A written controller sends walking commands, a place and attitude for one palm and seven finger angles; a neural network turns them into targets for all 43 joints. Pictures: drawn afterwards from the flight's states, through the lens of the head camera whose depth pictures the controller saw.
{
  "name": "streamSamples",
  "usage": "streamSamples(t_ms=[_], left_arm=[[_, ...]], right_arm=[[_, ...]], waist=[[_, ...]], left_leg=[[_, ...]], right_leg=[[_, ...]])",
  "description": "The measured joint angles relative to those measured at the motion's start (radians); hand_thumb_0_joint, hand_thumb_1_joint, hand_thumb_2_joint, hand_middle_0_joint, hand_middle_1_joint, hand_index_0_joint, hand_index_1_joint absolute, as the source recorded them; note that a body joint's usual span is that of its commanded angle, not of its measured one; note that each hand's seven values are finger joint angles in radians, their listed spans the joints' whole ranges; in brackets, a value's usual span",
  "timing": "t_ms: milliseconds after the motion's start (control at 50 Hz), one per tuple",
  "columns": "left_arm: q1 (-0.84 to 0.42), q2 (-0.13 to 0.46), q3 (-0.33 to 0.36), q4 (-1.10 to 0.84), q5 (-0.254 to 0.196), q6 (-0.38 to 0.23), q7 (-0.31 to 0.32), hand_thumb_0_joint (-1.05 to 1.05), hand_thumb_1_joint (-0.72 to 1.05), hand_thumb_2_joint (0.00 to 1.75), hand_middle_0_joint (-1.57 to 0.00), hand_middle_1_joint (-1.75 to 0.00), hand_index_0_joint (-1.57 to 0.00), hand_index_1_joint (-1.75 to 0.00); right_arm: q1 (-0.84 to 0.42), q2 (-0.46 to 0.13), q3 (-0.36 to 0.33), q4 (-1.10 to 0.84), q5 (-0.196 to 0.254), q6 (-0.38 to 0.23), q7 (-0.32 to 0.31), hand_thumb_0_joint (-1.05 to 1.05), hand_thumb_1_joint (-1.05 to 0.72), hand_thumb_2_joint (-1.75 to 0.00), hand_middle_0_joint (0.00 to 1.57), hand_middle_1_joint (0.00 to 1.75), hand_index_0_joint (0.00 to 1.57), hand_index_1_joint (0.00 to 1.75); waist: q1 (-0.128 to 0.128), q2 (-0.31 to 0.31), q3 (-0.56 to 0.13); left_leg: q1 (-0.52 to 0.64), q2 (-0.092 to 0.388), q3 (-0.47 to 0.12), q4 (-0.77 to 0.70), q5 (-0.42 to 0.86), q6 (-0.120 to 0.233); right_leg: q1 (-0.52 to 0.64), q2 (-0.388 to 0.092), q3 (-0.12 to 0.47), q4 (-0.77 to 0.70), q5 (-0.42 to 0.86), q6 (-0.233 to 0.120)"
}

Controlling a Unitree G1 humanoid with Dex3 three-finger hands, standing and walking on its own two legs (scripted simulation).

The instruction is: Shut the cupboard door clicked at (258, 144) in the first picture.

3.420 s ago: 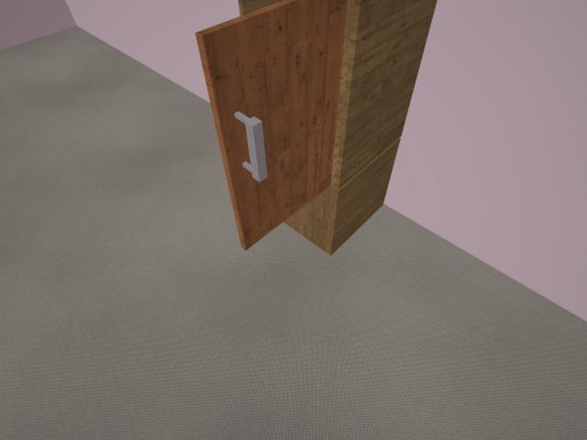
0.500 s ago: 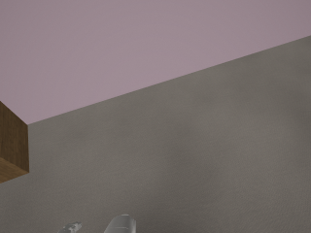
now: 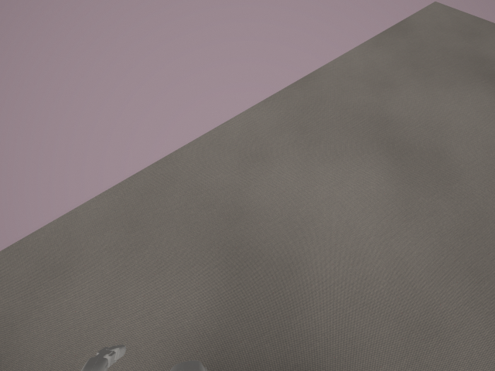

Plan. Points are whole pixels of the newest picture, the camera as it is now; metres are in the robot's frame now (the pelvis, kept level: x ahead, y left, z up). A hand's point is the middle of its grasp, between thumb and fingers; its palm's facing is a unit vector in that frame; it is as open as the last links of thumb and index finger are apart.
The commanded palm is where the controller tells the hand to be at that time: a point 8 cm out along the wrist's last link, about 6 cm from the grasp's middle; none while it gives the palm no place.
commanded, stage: walk around to get in front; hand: left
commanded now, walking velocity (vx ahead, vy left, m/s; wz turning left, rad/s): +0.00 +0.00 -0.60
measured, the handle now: out of the picture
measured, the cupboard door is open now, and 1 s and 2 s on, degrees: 88 88 88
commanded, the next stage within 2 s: walk to a spot facing it in 1.50 s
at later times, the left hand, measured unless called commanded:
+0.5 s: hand (183, 331) +0.20 +0.14 -0.15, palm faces -0.29 -0.92 -0.25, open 7.4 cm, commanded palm none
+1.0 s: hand (231, 291) +0.28 +0.06 -0.15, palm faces -0.54 -0.82 -0.18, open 7.4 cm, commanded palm none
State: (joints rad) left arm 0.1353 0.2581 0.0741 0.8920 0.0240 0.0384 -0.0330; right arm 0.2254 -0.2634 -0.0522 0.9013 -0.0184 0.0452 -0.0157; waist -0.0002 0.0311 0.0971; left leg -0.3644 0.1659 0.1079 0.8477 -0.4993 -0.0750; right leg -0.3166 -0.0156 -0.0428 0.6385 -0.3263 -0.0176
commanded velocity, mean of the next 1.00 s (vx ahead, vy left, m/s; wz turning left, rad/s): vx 0.16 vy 0.00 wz -0.60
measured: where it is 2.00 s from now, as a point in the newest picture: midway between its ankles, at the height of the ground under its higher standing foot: (364, 327)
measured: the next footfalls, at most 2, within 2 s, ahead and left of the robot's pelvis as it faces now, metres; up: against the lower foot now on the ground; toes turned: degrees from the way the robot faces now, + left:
left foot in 0.22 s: +0.09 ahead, +0.13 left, +0.00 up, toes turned -4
right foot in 0.50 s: +0.03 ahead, -0.15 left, +0.00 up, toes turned -22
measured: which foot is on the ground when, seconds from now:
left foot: up 0.00-0.20, down 0.22-0.50, up 0.52-0.82, down 0.84-1.00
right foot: down 0.00-0.22, up 0.24-0.48, down 0.50-0.84, up 0.86-1.00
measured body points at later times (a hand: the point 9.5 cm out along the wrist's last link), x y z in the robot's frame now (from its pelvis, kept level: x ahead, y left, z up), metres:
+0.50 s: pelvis +0.03 -0.03 +0.00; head +0.07 -0.05 +0.45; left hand +0.21 +0.19 -0.13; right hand +0.00 -0.29 -0.14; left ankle +0.05 +0.13 -0.72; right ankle -0.01 -0.13 -0.72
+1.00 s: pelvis +0.11 -0.08 +0.02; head +0.16 -0.09 +0.47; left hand +0.31 +0.10 -0.13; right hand +0.01 -0.32 -0.11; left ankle +0.16 +0.05 -0.72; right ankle +0.03 -0.17 -0.64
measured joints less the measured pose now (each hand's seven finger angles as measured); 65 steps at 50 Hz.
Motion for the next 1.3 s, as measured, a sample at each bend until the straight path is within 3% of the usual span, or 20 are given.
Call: streamSamples(t_ms=[40, 80, 180, 220, 260, 340, 440, 500, 560, 620, 760, 840, 900, 960, 1020, 1100, 1180, 1200, 1240, 1300], left_arm=[[0.002, -0.016, -0.003, 0.003, 0.000, 0.001, 0.013, 0.01, 0.91, 0.90, -0.19, -0.30, -0.20, -0.30], [0.009, -0.023, -0.004, 0.005, 0.001, 0.004, 0.024, 0.01, 0.91, 0.90, -0.19, -0.30, -0.20, -0.30], [0.026, -0.023, -0.005, 0.020, 0.001, 0.014, 0.027, 0.01, 0.91, 0.90, -0.20, -0.30, -0.20, -0.30], [0.036, -0.025, -0.004, 0.024, -0.004, 0.022, 0.025, 0.01, 0.90, 0.90, -0.20, -0.30, -0.20, -0.30], [0.032, -0.018, -0.001, 0.027, -0.008, 0.033, 0.020, 0.01, 0.91, 0.90, -0.20, -0.30, -0.20, -0.30], [0.007, -0.005, 0.012, 0.026, -0.001, 0.039, 0.000, 0.01, 0.91, 0.90, -0.20, -0.30, -0.20, -0.30], [-0.014, -0.012, 0.007, 0.000, -0.003, 0.030, -0.014, 0.01, 0.91, 0.90, -0.19, -0.30, -0.20, -0.30], [-0.006, -0.001, -0.001, -0.015, 0.000, 0.011, -0.017, 0.01, 0.91, 0.90, -0.19, -0.30, -0.20, -0.30], [-0.013, -0.020, -0.007, -0.007, -0.002, -0.005, 0.004, 0.01, 0.91, 0.90, -0.19, -0.30, -0.20, -0.30], [0.009, -0.034, -0.006, -0.001, -0.001, -0.004, 0.021, 0.01, 0.91, 0.90, -0.20, -0.30, -0.20, -0.30], [0.088, -0.039, -0.008, 0.043, 0.004, -0.020, 0.010, 0.01, 0.91, 0.90, -0.20, -0.30, -0.20, -0.30], [0.139, -0.034, 0.000, 0.063, 0.000, -0.016, 0.002, 0.01, 0.90, 0.90, -0.20, -0.30, -0.20, -0.30], [0.138, -0.023, 0.009, 0.081, 0.001, 0.003, -0.012, 0.01, 0.91, 0.90, -0.20, -0.30, -0.20, -0.30], [0.105, -0.007, 0.021, 0.081, 0.011, 0.005, -0.030, 0.01, 0.91, 0.90, -0.20, -0.30, -0.20, -0.30], [0.058, -0.005, 0.021, 0.061, 0.012, 0.003, -0.042, 0.01, 0.91, 0.90, -0.19, -0.30, -0.20, -0.30], [-0.011, -0.008, 0.010, 0.038, 0.009, -0.001, -0.048, 0.01, 0.91, 0.90, -0.19, -0.30, -0.20, -0.30], [-0.071, 0.006, 0.001, 0.016, 0.011, -0.029, -0.049, 0.01, 0.91, 0.90, -0.19, -0.30, -0.20, -0.30], [-0.081, 0.009, 0.002, 0.007, 0.009, -0.048, -0.042, 0.01, 0.91, 0.90, -0.19, -0.30, -0.20, -0.30], [-0.090, -0.005, -0.001, 0.002, -0.004, -0.070, -0.020, 0.01, 0.91, 0.90, -0.19, -0.30, -0.20, -0.30], [-0.061, -0.027, -0.012, 0.015, -0.006, -0.072, 0.004, 0.00, 0.91, 0.90, -0.19, -0.30, -0.20, -0.30]], right_arm=[[-0.019, -0.017, -0.009, 0.017, 0.004, 0.015, -0.008, 0.00, -0.90, -0.90, 0.20, 0.30, 0.21, 0.30], [-0.034, -0.018, -0.011, 0.021, 0.006, 0.016, -0.011, 0.01, -0.91, -0.90, 0.20, 0.30, 0.20, 0.30], [-0.053, 0.007, -0.003, -0.005, 0.011, -0.009, -0.007, 0.01, -0.91, -0.90, 0.20, 0.30, 0.20, 0.30], [-0.045, 0.010, 0.005, -0.021, 0.009, -0.026, -0.006, 0.00, -0.91, -0.90, 0.20, 0.30, 0.20, 0.30], [-0.040, 0.024, 0.014, -0.024, -0.004, -0.040, -0.007, 0.00, -0.91, -0.90, 0.20, 0.30, 0.20, 0.30], [-0.009, 0.052, 0.033, -0.025, -0.020, -0.047, -0.006, 0.00, -0.91, -0.90, 0.20, 0.30, 0.20, 0.30], [0.008, 0.050, 0.030, -0.016, -0.023, -0.037, 0.000, 0.00, -0.90, -0.90, 0.20, 0.30, 0.21, 0.30], [0.026, 0.038, 0.018, -0.017, -0.012, -0.026, 0.007, 0.00, -0.90, -0.90, 0.20, 0.30, 0.21, 0.30], [-0.003, 0.007, 0.001, 0.005, 0.000, 0.010, -0.001, 0.00, -0.90, -0.90, 0.20, 0.30, 0.21, 0.30], [-0.029, -0.003, -0.008, 0.016, -0.001, 0.019, 0.001, 0.01, -0.91, -0.90, 0.20, 0.30, 0.20, 0.30], [-0.055, 0.018, -0.008, -0.013, -0.002, -0.018, 0.025, 0.01, -0.91, -0.90, 0.20, 0.30, 0.20, 0.30], [-0.052, 0.028, 0.006, -0.034, -0.003, -0.059, 0.023, 0.00, -0.91, -0.90, 0.20, 0.30, 0.20, 0.30], [-0.034, 0.039, 0.019, -0.043, -0.020, -0.092, 0.011, 0.00, -0.91, -0.90, 0.20, 0.30, 0.20, 0.30], [0.017, 0.058, 0.031, -0.029, -0.024, -0.101, 0.008, 0.00, -0.91, -0.90, 0.20, 0.30, 0.21, 0.30], [0.066, 0.065, 0.035, 0.005, -0.024, -0.104, 0.005, 0.00, -0.90, -0.90, 0.20, 0.30, 0.21, 0.30], [0.124, 0.058, 0.030, 0.049, -0.027, -0.096, 0.011, 0.00, -0.90, -0.90, 0.20, 0.30, 0.21, 0.30], [0.194, 0.044, 0.023, 0.089, -0.019, -0.079, 0.017, 0.00, -0.90, -0.90, 0.20, 0.30, 0.21, 0.30], [0.199, 0.042, 0.023, 0.103, -0.011, -0.067, 0.020, 0.00, -0.90, -0.90, 0.20, 0.30, 0.21, 0.30], [0.165, 0.029, 0.016, 0.130, -0.001, -0.040, 0.020, 0.00, -0.90, -0.90, 0.20, 0.30, 0.20, 0.30], [0.094, 0.022, 0.005, 0.131, -0.006, -0.034, 0.019, 0.01, -0.91, -0.90, 0.20, 0.30, 0.20, 0.30]], waist=[[-0.003, 0.011, 0.009], [-0.003, -0.002, 0.012], [0.003, -0.050, 0.001], [0.002, -0.043, -0.017], [0.001, -0.051, -0.022], [0.004, -0.056, -0.019], [0.004, -0.014, -0.001], [-0.004, -0.015, -0.010], [-0.008, 0.012, 0.009], [-0.003, 0.002, 0.008], [0.023, -0.054, -0.028], [0.034, -0.063, -0.057], [0.020, -0.062, -0.059], [0.016, -0.072, -0.055], [0.016, -0.061, -0.038], [-0.011, -0.034, -0.012], [-0.043, -0.027, 0.002], [-0.038, -0.036, 0.006], [-0.044, -0.022, 0.028], [-0.051, -0.014, 0.028]], left_leg=[[-0.055, -0.035, -0.048, 0.146, -0.028, -0.001], [-0.082, -0.063, -0.057, 0.182, -0.012, -0.007], [-0.028, -0.113, -0.046, -0.086, 0.095, -0.008], [0.028, -0.108, -0.050, -0.259, 0.212, 0.015], [0.023, -0.092, -0.034, -0.242, 0.231, 0.052], [0.063, -0.056, -0.005, -0.273, 0.199, 0.047], [0.108, 0.004, 0.039, -0.302, 0.204, 0.014], [0.086, 0.025, 0.074, -0.207, 0.153, -0.007], [-0.018, -0.011, -0.026, 0.072, -0.027, -0.005], [-0.087, -0.056, -0.058, 0.205, 0.005, -0.009], [-0.053, -0.117, -0.047, -0.042, 0.078, -0.005], [0.055, -0.129, -0.043, -0.306, 0.130, 0.022], [0.063, -0.103, -0.021, -0.284, 0.222, 0.060], [0.126, -0.081, 0.012, -0.337, 0.195, 0.050], [0.199, -0.052, 0.050, -0.412, 0.202, 0.028], [0.277, -0.009, 0.107, -0.435, 0.163, -0.003], [0.288, 0.041, 0.136, -0.275, 0.049, -0.033], [0.236, 0.041, 0.110, -0.118, 0.005, -0.022], [0.102, 0.019, 0.007, 0.201, -0.026, 0.000], [-0.056, -0.002, -0.041, 0.342, 0.062, 0.009]], right_leg=[[0.006, 0.011, 0.017, -0.002, -0.020, 0.003], [0.017, 0.016, 0.043, -0.033, -0.004, 0.007], [0.022, 0.028, 0.113, -0.067, 0.019, 0.011], [0.006, 0.054, 0.130, -0.038, 0.003, 0.020], [-0.049, 0.061, 0.120, 0.113, -0.131, 0.030], [-0.140, 0.040, 0.048, 0.407, -0.201, 0.053], [-0.084, 0.010, -0.028, 0.210, -0.157, 0.051], [0.007, -0.001, -0.027, -0.030, 0.028, 0.015], [-0.010, 0.021, -0.007, 0.019, -0.012, -0.022], [0.017, 0.033, 0.029, -0.036, 0.004, -0.025], [0.081, 0.050, 0.122, -0.147, 0.043, -0.031], [0.075, 0.077, 0.166, -0.087, -0.016, -0.020], [-0.045, 0.070, 0.103, 0.229, -0.156, -0.006], [-0.167, 0.017, 0.040, 0.447, -0.087, 0.012], [-0.238, -0.033, 0.000, 0.429, -0.014, 0.027], [-0.237, -0.055, -0.049, 0.194, 0.024, 0.021], [-0.133, -0.029, -0.088, -0.005, 0.047, -0.026], [-0.137, -0.030, -0.081, 0.012, 0.104, -0.039], [-0.128, -0.014, -0.082, 0.069, 0.067, -0.048], [-0.057, 0.016, -0.070, -0.004, 0.047, -0.044]])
